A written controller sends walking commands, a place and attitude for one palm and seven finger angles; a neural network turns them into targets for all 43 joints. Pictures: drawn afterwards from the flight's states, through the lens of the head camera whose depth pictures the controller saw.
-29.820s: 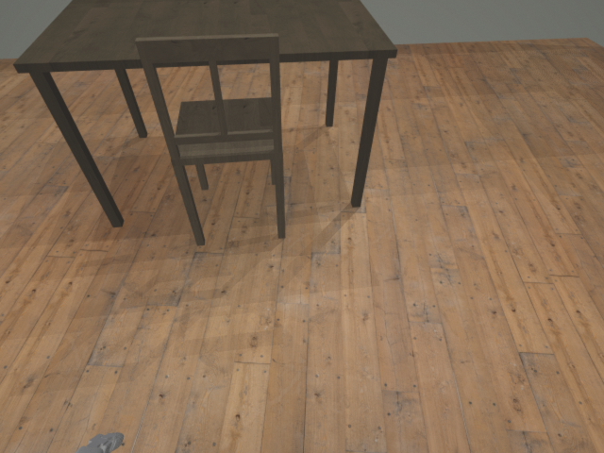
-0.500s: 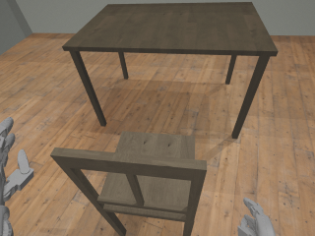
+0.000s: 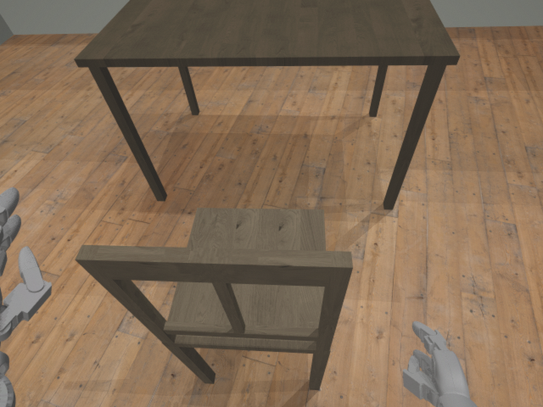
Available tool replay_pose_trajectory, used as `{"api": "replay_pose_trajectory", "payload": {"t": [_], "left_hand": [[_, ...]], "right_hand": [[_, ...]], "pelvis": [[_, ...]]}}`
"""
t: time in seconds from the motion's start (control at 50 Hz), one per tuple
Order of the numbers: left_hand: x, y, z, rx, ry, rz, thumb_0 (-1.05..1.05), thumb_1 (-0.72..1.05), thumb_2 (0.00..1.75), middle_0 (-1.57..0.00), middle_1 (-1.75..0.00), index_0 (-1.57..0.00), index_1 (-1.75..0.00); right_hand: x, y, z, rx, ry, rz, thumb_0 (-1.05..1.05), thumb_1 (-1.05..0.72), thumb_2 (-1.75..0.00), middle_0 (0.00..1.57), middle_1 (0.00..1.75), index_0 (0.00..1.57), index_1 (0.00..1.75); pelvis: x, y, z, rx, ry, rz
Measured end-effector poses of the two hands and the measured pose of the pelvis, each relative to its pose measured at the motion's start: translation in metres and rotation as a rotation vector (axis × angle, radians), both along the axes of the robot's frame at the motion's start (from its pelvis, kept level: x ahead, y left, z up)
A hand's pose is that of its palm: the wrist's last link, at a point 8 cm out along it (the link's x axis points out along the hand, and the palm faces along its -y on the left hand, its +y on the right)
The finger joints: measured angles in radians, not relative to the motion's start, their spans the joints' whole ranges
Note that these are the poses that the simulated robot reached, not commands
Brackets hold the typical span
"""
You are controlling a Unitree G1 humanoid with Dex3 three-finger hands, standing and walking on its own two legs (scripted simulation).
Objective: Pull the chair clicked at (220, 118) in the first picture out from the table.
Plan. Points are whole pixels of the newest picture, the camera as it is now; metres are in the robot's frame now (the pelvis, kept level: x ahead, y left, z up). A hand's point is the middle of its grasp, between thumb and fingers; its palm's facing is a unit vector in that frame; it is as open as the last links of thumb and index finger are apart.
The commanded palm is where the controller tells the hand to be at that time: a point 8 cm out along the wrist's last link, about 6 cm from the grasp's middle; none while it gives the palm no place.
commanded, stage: step back with the hand held close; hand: left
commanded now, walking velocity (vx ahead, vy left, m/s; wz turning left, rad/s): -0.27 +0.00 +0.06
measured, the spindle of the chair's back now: (231, 306) +0.29 +0.11 -0.10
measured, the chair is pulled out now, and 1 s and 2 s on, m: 0.63 0.63 0.63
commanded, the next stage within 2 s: stop stepping back and stand still in 1.88 s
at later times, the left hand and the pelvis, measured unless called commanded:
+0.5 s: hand out of the picture +0.13 +0.27 +0.16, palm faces +0.51 -0.71 -0.48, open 7.4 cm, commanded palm +0.07 +0.30 +0.18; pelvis -0.06 -0.01 -0.01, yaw +1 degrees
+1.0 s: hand out of the picture +0.10 +0.27 +0.17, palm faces +0.55 -0.68 -0.48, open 7.4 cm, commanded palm +0.03 +0.30 +0.18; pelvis -0.09 -0.01 -0.02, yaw +4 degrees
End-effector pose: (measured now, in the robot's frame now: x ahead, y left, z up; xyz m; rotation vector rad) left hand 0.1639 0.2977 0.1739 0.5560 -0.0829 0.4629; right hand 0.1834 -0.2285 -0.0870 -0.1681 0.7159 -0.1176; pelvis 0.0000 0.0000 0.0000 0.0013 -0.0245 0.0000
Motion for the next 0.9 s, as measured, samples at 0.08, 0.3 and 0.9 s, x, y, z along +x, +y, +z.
{"api": "replay_pose_trajectory", "payload": {"t": [0.08,0.3,0.9], "left_hand": [[-0.002,-0.001,-0.002,0.043,0.049,-0.046,0.02,0.89,0.90,-0.21,-0.30,-0.21,-0.30],[-0.048,0.005,0.004,0.076,-0.006,-0.005,0.01,0.89,0.90,-0.21,-0.30,-0.22,-0.30],[-0.115,0.002,0.012,0.143,-0.167,0.042,0.01,0.89,0.90,-0.21,-0.30,-0.22,-0.30]], "right_hand": [[-0.019,-0.004,-0.002,-0.002,0.035,-0.052,0.01,-0.90,-0.90,0.20,0.29,0.20,0.30],[-0.064,-0.008,-0.008,-0.025,0.074,-0.077,0.01,-0.90,-0.90,0.20,0.29,0.20,0.30],[-0.108,-0.011,-0.017,-0.063,0.042,0.034,0.01,-0.90,-0.90,0.20,0.30,0.20,0.30]], "pelvis": [[-0.008,0.003,-0.001,0.007,0.012,-0.005],[-0.035,-0.001,-0.007,0.008,0.009,0.009],[-0.084,-0.011,-0.021,0.000,0.023,0.060]]}}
